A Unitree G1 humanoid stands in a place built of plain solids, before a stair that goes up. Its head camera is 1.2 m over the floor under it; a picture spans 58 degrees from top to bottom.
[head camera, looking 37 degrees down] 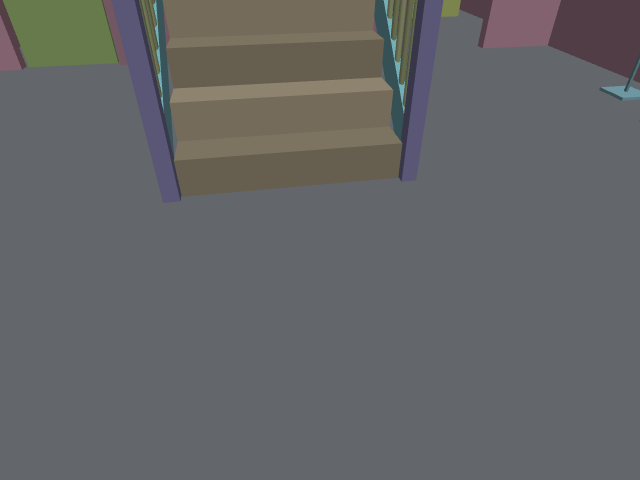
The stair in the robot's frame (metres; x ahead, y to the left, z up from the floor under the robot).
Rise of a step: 0.21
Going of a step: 0.23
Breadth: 1.20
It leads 10 degrees to the left of straight ahead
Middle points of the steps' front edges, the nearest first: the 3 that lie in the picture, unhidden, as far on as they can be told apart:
2.08 0.14 0.21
2.31 0.18 0.42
2.54 0.23 0.63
